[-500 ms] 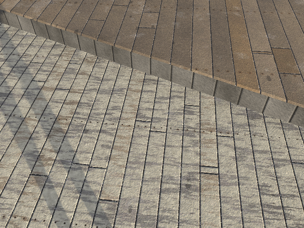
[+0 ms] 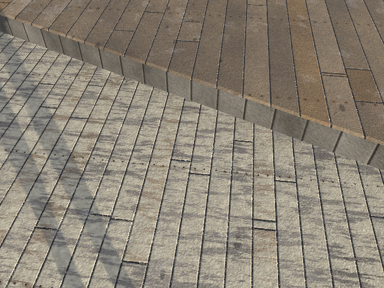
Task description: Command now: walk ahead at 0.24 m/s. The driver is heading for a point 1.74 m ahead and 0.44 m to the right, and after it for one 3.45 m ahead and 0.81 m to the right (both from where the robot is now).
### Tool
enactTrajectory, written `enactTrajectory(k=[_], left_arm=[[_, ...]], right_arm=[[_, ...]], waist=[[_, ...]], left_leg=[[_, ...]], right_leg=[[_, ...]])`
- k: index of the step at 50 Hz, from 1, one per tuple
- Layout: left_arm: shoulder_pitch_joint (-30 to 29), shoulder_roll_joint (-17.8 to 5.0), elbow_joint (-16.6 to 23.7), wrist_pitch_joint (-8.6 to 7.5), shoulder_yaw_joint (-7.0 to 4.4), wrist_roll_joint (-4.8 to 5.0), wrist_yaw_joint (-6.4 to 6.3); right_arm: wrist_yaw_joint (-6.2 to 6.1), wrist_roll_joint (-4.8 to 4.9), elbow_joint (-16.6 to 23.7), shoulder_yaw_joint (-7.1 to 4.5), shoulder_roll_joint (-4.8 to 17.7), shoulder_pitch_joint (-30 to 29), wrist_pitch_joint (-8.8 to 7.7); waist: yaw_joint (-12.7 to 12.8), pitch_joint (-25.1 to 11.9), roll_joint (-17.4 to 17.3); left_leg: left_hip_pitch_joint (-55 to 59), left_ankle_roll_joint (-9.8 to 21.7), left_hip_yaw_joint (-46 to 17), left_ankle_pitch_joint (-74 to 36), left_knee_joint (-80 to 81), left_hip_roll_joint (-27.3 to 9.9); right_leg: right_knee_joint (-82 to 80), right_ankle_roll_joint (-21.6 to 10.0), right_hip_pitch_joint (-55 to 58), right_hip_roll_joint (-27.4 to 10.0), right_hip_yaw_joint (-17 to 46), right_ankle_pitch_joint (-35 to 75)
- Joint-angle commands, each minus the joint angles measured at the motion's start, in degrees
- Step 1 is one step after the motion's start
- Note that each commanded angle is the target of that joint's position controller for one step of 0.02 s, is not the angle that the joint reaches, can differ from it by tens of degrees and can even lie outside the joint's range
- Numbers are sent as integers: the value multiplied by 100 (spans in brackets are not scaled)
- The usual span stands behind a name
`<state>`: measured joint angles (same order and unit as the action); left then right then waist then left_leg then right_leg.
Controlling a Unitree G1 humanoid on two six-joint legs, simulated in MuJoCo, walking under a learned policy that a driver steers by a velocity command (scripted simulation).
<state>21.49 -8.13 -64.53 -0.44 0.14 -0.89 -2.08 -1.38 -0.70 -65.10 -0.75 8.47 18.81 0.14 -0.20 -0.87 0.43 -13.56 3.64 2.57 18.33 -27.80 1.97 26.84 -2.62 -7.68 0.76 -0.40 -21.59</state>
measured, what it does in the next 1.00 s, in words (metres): walks ahead, turning right: right foot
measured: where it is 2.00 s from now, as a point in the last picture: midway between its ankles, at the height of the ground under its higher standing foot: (245, 186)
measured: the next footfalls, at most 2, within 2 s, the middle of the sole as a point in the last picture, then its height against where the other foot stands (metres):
right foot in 0.64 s outside the picture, level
left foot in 1.18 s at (197, 228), level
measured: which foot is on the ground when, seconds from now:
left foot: down 0.00-0.64, up 0.66-1.00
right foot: down 0.00-0.20, up 0.22-0.62, down 0.64-1.00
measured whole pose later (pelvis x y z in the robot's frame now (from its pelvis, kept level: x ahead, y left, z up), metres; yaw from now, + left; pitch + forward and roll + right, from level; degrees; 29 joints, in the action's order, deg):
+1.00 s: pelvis +0.47 -0.02 +0.00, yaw -19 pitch +1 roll +0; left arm 23.8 -12.8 -55.7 -3.4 -3.9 -0.1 0.0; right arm 1.0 -2.3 -46.4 -2.3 13.0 1.8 -2.1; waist 4.6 2.6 -1.6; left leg -39.3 -2.4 -2.7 2.8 -45.4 -6.3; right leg 15.5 -7.9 -2.5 8.8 6.0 -13.4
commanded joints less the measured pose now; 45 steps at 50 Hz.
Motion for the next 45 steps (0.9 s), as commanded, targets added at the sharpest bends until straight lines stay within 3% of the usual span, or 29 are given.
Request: enactTrajectory(k=[1,2,3,4,6,8,9,10,11,12,13,14,16,19,23,25,27,29,30,31,32,33,34,35,36,37,38,41,45], left_arm=[[646,-658,94,-66,-174,3,11],[842,-833,34,-94,-252,1,10],[831,-974,19,-114,-325,-7,7],[808,-952,40,-137,-348,-6,17],[596,-949,93,-188,-376,-15,42],[153,-864,229,-230,-383,40,61],[-82,-760,341,-280,-359,31,75],[-365,-378,599,-364,-246,85,145],[-444,-595,774,-400,-310,-60,188],[-602,-752,772,-388,-364,-181,219],[-613,-557,756,-414,-331,-144,269],[-618,-466,741,-434,-322,-94,319],[-611,-501,740,-366,-356,-121,382],[-962,-453,885,-246,-355,-90,396],[-2033,-274,1334,-226,-229,-7,423],[-2306,-318,1473,-211,-206,-4,426],[-2126,-483,1478,-223,-254,-12,396],[-1317,-717,1263,-267,-366,-41,354],[-597,-842,1028,-291,-450,-51,334],[67,-1002,827,-306,-552,-110,305],[625,-1479,779,-284,-712,-177,252],[365,-1811,864,-209,-778,-117,277],[-72,-1626,919,-167,-742,36,286],[-478,-1361,1011,-173,-666,50,269],[-671,-1091,1018,-202,-597,22,270],[-744,-981,1044,-245,-550,41,244],[-725,-962,1030,-300,-524,46,218],[-406,-1158,997,-424,-546,77,187],[174,-1226,1021,-381,-556,101,206]], right_arm=[[62,-41,361,-81,328,-136,-106],[105,-78,478,-69,233,-332,-171],[140,-142,588,-78,265,-460,-234],[166,-138,684,-117,387,-560,-293],[216,-85,768,-152,389,-402,-396],[215,-2,528,-182,276,379,-477],[171,5,288,-251,403,1097,-511],[92,-44,146,-416,975,1887,-550],[95,-31,-58,-502,1259,2445,-482],[78,-79,119,-401,947,1835,-446],[93,-82,310,-357,835,1329,-463],[91,-82,419,-325,783,1005,-489],[64,-34,439,-230,599,863,-570],[26,-24,265,-173,587,1231,-644],[8,-52,263,-95,533,1182,-677],[-23,-42,211,-93,617,1284,-703],[-63,-27,200,-111,759,1228,-740],[-127,-34,257,-170,954,1050,-711],[-141,-45,311,-204,1055,939,-667],[-117,-27,370,-229,1122,841,-638],[-55,-30,579,-207,937,822,-634],[75,99,865,-177,512,1188,-646],[107,-16,1059,-224,865,435,-688],[139,-3,1264,-247,972,-40,-761],[126,-11,1284,-266,945,-119,-783],[108,-83,1306,-271,875,-106,-703],[110,-157,1319,-247,763,14,-584],[142,-212,1497,-240,668,-208,-357],[196,-175,1995,-256,785,-1417,-278]], waist=[[201,1155,451],[296,1094,786],[295,1152,912],[288,1150,774],[68,1215,717],[-359,1167,487],[-657,967,116],[-984,711,-1289],[-961,576,-1731],[-586,834,-689],[-365,909,-277],[-196,889,-156],[-35,813,-258],[-11,760,-395],[-129,970,-546],[-169,991,-608],[4,783,-600],[405,278,-665],[693,-110,-719],[1034,-388,-637],[1163,-833,39],[599,-1337,1267],[583,-767,301],[454,-120,1],[179,228,-499],[-21,342,-605],[-155,323,-428],[-209,331,-186],[193,482,104]], left_leg=[[-1024,204,-478,1321,-7,-219],[-1355,120,-75,665,-572,-29],[-1579,112,112,276,-923,-106],[-1637,125,55,300,-1096,-215],[-1267,181,50,453,-800,-288],[299,203,237,111,102,-25],[1528,252,-125,35,418,-152],[2483,637,-2149,1260,1458,-1334],[2713,1053,-3744,1248,1938,-2296],[2246,1053,-3383,984,1782,-2277],[1833,954,-2883,554,1812,-2080],[1584,856,-2460,382,1961,-1892],[1439,695,-1748,-540,2106,-1556],[1641,607,-882,-2634,1922,-1375],[1111,406,-2,-3361,2064,-1091],[1121,365,190,-3881,2074,-1209],[1449,279,401,-5408,1589,-1345],[1752,199,603,-6738,339,-1423],[1717,197,618,-6727,-644,-1470],[1214,174,716,-5874,-1892,-1367],[104,114,817,-3331,-3936,-986],[-2062,-111,145,1206,-5941,289],[-2840,34,-595,616,-5958,-147],[-2884,51,-604,40,-5489,-427],[-2532,20,-574,-225,-4951,-618],[-2130,-70,-589,-257,-4602,-726],[-1780,-175,-590,-186,-4323,-776],[-1798,-422,-409,-287,-3550,-825],[-2441,-633,-242,-1300,-2360,-786]], right_leg=[[-1337,-669,-567,-919,1514,-2094],[-1729,-860,-123,-1317,2054,-2180],[-1916,-1034,53,-1691,2386,-2100],[-1986,-1092,35,-1802,2451,-1961],[-1797,-1027,-210,-1724,2148,-1582],[-1241,-756,-1079,-1216,1383,-937],[-531,-582,-1825,-893,921,-382],[1390,-253,-2878,-55,-86,3],[2905,-221,-3604,212,-352,-824],[3649,-321,-3759,-178,18,-620],[3779,-344,-3646,-363,149,-105],[3693,-318,-3489,-493,161,301],[3420,-184,-3288,-560,31,739],[3189,-63,-3484,-424,-253,1032],[1652,-129,-2907,-160,-587,1736],[1078,-270,-2441,-34,-817,1918],[870,-501,-1952,165,-926,1914],[880,-747,-1206,473,-1016,1527],[725,-891,-545,564,-943,1411],[302,-1066,346,474,-690,1352],[141,-1463,1337,-762,976,636],[-814,-2574,2556,-2179,4441,568],[-1271,-2342,2133,-1920,4181,-238],[-1446,-2067,1299,-1814,3450,-45],[-1579,-1812,550,-1595,2934,731],[-1596,-1635,-1,-1325,2446,1401],[-1586,-1595,-372,-1162,2145,1958],[-1625,-1501,-607,-804,1636,2451],[-1672,-1136,-235,-626,1639,2744]])
Keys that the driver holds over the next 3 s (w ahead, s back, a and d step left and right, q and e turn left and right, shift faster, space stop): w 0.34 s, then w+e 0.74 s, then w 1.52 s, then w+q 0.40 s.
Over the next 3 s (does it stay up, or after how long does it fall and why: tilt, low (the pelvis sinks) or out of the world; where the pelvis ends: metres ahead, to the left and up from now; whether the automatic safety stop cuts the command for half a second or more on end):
stays up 1.42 -0.49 0.12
